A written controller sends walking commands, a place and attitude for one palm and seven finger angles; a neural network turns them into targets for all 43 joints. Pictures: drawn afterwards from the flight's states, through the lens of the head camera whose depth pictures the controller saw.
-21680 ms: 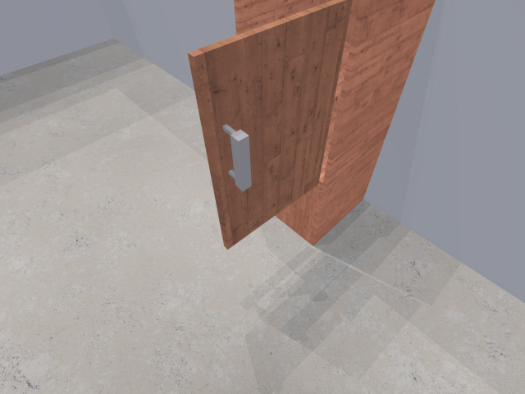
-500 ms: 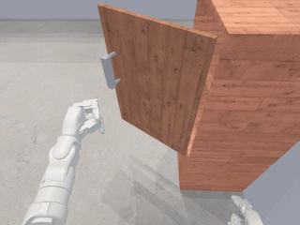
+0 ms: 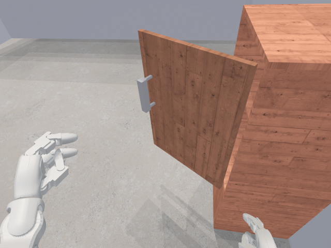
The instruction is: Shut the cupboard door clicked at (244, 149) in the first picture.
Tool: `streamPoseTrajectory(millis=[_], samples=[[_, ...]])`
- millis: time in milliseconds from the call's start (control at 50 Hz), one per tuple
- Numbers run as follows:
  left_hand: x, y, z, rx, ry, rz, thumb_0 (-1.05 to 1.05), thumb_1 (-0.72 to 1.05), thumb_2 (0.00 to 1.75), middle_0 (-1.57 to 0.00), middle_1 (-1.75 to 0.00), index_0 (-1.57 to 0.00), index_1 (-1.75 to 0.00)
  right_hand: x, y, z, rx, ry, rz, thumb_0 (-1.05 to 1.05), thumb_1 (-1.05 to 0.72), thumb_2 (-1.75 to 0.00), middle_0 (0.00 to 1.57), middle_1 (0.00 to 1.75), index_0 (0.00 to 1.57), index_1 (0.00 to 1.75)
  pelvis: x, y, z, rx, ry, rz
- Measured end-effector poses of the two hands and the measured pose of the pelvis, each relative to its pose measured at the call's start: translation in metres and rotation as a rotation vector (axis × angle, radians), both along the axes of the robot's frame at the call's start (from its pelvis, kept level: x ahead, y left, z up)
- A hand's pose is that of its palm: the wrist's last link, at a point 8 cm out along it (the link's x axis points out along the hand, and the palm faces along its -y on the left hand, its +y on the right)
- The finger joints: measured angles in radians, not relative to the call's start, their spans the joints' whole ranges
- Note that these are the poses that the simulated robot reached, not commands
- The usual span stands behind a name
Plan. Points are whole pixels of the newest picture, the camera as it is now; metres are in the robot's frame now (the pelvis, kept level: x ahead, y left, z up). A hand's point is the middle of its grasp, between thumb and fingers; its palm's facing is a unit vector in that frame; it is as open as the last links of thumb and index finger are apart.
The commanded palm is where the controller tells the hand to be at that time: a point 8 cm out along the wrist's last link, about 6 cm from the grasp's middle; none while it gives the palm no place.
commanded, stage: draw the hand back to the body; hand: left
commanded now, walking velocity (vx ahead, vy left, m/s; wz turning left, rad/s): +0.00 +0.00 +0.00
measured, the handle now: (148, 93) +0.66 +0.15 +0.01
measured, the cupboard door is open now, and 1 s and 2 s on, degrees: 57 57 57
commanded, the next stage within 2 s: step back with the hand held close in 0.54 s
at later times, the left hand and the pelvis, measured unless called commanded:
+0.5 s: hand (39, 183) +0.18 +0.26 +0.15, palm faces +0.46 -0.80 -0.38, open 7.4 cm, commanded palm +0.13 +0.30 +0.17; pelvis -0.01 +0.00 +0.00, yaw +0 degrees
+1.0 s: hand (30, 185) +0.18 +0.27 +0.15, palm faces +0.37 -0.78 -0.51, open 7.4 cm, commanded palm +0.12 +0.31 +0.17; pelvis -0.02 +0.02 -0.01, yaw -1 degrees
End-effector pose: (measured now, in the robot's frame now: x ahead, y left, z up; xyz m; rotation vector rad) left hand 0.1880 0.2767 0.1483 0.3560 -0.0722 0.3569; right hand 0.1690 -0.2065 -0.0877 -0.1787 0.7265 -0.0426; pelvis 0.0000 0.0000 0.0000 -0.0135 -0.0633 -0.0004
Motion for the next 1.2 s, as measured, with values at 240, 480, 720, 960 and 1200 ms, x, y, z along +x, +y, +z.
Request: streamPoseTrajectory(millis=[240, 480, 720, 960, 1200], samples=[[-0.057, 0.031, 0.028, 0.139, -0.031, 0.135, 0.02, 0.89, 0.9, -0.34, -0.44, -0.34, -0.45, -0.005, -0.014, 0.0, -0.027, -0.016, -0.02, 0.01, -0.9, -0.89, 0.2, 0.3, 0.2, 0.3, -0.002, 0.002, 0.0, -0.001, -0.008, 0.0], [-0.048, 0.019, 0.017, 0.083, -0.044, 0.113, 0.02, 0.89, 0.9, -0.22, -0.31, -0.22, -0.32, -0.004, -0.014, 0.006, -0.039, -0.05, -0.012, 0.01, -0.9, -0.89, 0.2, 0.3, 0.2, 0.3, -0.006, -0.002, 0.0, 0.004, -0.01, 0.0], [-0.043, 0.019, 0.032, 0.149, -0.068, 0.094, 0.01, 0.89, 0.9, -0.21, -0.3, -0.21, -0.31, -0.008, -0.018, 0.001, -0.016, -0.033, -0.032, 0.01, -0.9, -0.89, 0.2, 0.3, 0.2, 0.3, -0.004, -0.003, -0.001, -0.002, 0.01, -0.006], [-0.046, 0.029, 0.023, 0.216, -0.024, 0.011, 0.01, 0.89, 0.9, -0.21, -0.3, -0.21, -0.31, -0.033, -0.034, -0.003, -0.089, 0.05, -0.143, 0.01, -0.9, -0.89, 0.2, 0.3, 0.2, 0.3, -0.02, 0.015, -0.009, 0.008, 0.086, -0.011], [-0.084, 0.037, 0.033, 0.259, -0.151, 0.042, 0.01, 0.89, 0.9, -0.21, -0.3, -0.21, -0.31, -0.063, -0.021, 0.001, -0.078, -0.007, -0.123, 0.01, -0.9, -0.89, 0.2, 0.3, 0.2, 0.3, -0.053, 0.011, -0.018, 0.019, 0.062, -0.01]])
